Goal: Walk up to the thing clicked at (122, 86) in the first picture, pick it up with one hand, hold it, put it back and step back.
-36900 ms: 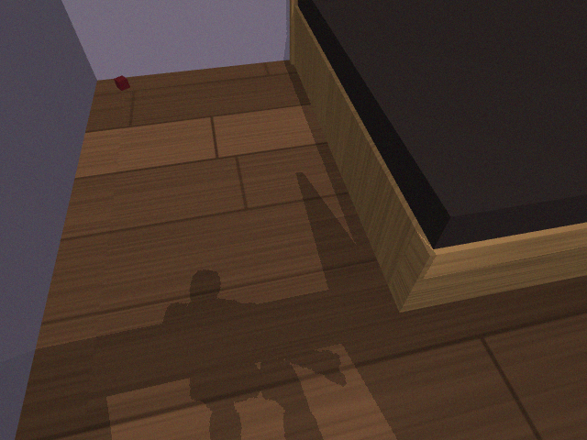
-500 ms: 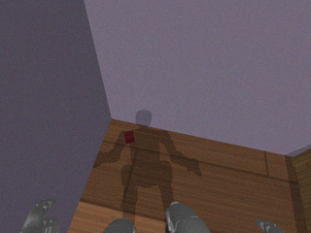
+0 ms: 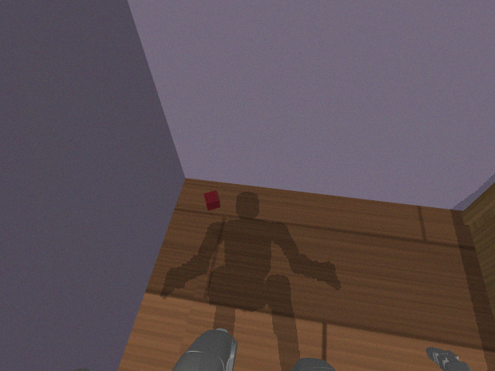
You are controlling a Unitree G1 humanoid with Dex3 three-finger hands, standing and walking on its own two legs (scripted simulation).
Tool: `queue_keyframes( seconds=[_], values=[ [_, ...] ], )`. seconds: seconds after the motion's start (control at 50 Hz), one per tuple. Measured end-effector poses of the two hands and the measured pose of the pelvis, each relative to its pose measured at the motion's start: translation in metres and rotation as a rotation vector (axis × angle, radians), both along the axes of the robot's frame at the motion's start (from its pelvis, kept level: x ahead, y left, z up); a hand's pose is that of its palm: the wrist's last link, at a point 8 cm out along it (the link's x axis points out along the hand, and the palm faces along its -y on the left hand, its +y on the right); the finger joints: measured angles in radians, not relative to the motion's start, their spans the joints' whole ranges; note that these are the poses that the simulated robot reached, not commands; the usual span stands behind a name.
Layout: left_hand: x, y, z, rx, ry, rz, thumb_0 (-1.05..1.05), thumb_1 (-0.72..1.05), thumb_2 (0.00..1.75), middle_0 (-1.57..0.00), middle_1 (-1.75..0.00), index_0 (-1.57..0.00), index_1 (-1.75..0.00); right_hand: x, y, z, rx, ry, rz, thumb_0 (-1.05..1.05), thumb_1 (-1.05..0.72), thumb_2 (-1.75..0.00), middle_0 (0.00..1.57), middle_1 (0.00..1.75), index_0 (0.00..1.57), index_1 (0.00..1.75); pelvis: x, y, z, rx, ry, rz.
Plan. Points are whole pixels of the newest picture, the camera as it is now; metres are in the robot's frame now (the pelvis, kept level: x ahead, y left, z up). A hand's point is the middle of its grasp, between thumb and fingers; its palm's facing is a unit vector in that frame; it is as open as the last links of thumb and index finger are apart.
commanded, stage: step back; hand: left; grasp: from above
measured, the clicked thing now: (212, 200) +0.85 +0.22 -0.73
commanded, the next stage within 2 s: stand in 1.62 s
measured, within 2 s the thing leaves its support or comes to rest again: neither
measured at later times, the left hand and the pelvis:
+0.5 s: hand out of the picture -0.11 +0.23 -0.15, palm faces -0.01 -0.92 -0.40, open 7.4 cm; pelvis -0.19 -0.04 -0.01, yaw +0 degrees
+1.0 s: hand out of the picture -0.20 +0.23 -0.14, palm faces +0.08 -0.91 -0.41, open 7.4 cm; pelvis -0.23 -0.06 +0.00, yaw +4 degrees
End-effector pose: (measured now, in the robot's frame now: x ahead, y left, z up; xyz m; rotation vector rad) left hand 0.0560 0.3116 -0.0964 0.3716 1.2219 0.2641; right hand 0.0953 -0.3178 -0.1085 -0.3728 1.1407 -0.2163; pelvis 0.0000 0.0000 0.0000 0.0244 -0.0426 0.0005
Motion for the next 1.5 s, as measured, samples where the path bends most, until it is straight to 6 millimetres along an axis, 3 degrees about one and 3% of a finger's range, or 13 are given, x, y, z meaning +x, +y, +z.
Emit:
queue_keyframes(
  seconds=[0.14,0.24,0.32,0.44,0.58,0.7,0.82,0.9,0.98,1.1,1.2,1.36,1.5],
  values=[
    [-0.005,0.012,-0.01,0.005,-0.144,-0.011,0.0,0.9,0.9,-0.2,-0.3,-0.21,-0.3,-0.071,0.009,-0.01,-0.023,0.102,0.036,0.01,-0.9,-0.9,0.21,0.3,0.2,0.3,-0.051,0.002,-0.012,0.005,-0.012,0.072],
    [-0.028,0.003,-0.01,-0.029,-0.153,0.001,0.0,0.9,0.9,-0.2,-0.3,-0.21,-0.3,-0.105,0.015,0.001,-0.011,0.092,0.055,0.01,-0.9,-0.9,0.21,0.3,0.21,0.3,-0.089,-0.003,-0.004,-0.025,-0.017,0.068],
    [-0.062,-0.007,-0.01,-0.042,-0.135,-0.008,0.0,0.9,0.9,-0.2,-0.3,-0.2,-0.3,-0.115,0.005,0.01,-0.028,0.032,0.062,0.01,-0.9,-0.9,0.21,0.3,0.21,0.3,-0.118,-0.012,-0.001,-0.044,-0.003,0.044],
    [-0.132,-0.026,-0.019,-0.021,-0.063,-0.032,0.0,0.9,0.9,-0.2,-0.3,-0.21,-0.3,-0.13,-0.024,0.006,-0.027,-0.083,0.071,0.01,-0.9,-0.9,0.21,0.3,0.21,0.3,-0.166,-0.034,-0.013,-0.037,0.013,-0.008],
    [-0.227,-0.046,-0.007,-0.006,0.017,0.035,0.0,0.9,0.9,-0.2,-0.3,-0.21,-0.3,-0.184,-0.046,0.001,-0.007,-0.042,0.037,0.01,-0.9,-0.9,0.21,0.3,0.2,0.3,-0.204,-0.048,-0.004,-0.008,-0.007,0.008],
    [-0.263,-0.034,-0.001,0.018,-0.013,0.077,0.0,0.9,0.9,-0.2,-0.3,-0.21,-0.3,-0.233,-0.046,-0.009,0.005,0.075,0.064,0.01,-0.9,-0.9,0.21,0.3,0.2,0.3,-0.223,-0.046,-0.004,-0.015,-0.005,0.063],
    [-0.28,-0.022,-0.007,0.007,0.001,0.104,0.0,0.9,0.9,-0.2,-0.3,-0.21,-0.3,-0.256,-0.025,-0.009,0.038,0.084,0.062,0.01,-0.9,-0.9,0.21,0.3,0.2,0.3,-0.235,-0.04,-0.003,0.008,-0.017,0.077],
    [-0.278,-0.026,-0.004,-0.007,0.002,0.086,0.0,0.9,0.9,-0.2,-0.3,-0.2,-0.3,-0.26,-0.022,-0.003,0.061,0.05,0.054,0.01,-0.9,-0.9,0.21,0.3,0.21,0.3,-0.237,-0.046,0.002,-0.004,-0.017,0.065],
    [-0.269,-0.038,-0.002,-0.002,-0.022,0.07,0.0,0.9,0.9,-0.2,-0.3,-0.2,-0.3,-0.256,-0.033,-0.007,0.073,0.037,0.041,0.01,-0.9,-0.9,0.21,0.3,0.21,0.3,-0.235,-0.056,0.001,-0.018,-0.02,0.058],
    [-0.267,-0.056,0.003,-0.008,-0.068,0.099,0.0,0.9,0.9,-0.2,-0.3,-0.21,-0.3,-0.239,-0.044,-0.007,0.055,0.056,0.058,0.01,-0.9,-0.9,0.21,0.3,0.2,0.3,-0.226,-0.063,0.004,-0.028,-0.025,0.077],
    [-0.266,-0.055,0.004,-0.02,-0.049,0.114,0.0,0.9,0.9,-0.2,-0.3,-0.21,-0.3,-0.221,-0.045,-0.002,0.038,0.07,0.085,0.01,-0.9,-0.9,0.21,0.3,0.2,0.3,-0.214,-0.056,0.008,-0.029,-0.018,0.094],
    [-0.24,-0.031,-0.017,-0.045,-0.018,0.132,0.0,0.9,0.9,-0.2,-0.3,-0.21,-0.3,-0.191,-0.018,-0.003,0.012,0.066,0.099,0.01,-0.9,-0.9,0.2,0.3,0.2,0.3,-0.198,-0.036,-0.001,-0.015,-0.016,0.105],
    [-0.213,-0.031,-0.019,-0.063,-0.027,0.096,0.0,0.9,0.9,-0.2,-0.3,-0.2,-0.3,-0.155,0.01,0.001,0.061,-0.001,0.108,0.01,-0.9,-0.9,0.21,0.3,0.2,0.3,-0.191,-0.033,0.003,-0.041,-0.007,0.088]
  ],
)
